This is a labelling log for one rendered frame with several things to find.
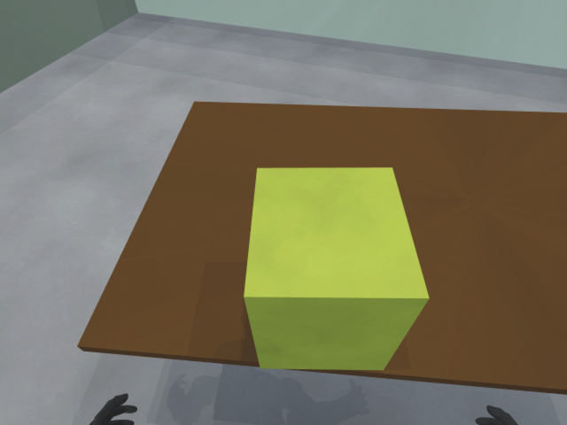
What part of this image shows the robot left hand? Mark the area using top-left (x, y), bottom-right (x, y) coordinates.
top-left (90, 393), bottom-right (137, 425)

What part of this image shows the robot right hand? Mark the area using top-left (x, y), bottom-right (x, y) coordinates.
top-left (476, 406), bottom-right (518, 425)

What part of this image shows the table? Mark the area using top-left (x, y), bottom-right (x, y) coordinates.
top-left (77, 102), bottom-right (567, 395)

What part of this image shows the carton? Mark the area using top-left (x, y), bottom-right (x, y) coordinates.
top-left (244, 167), bottom-right (429, 370)

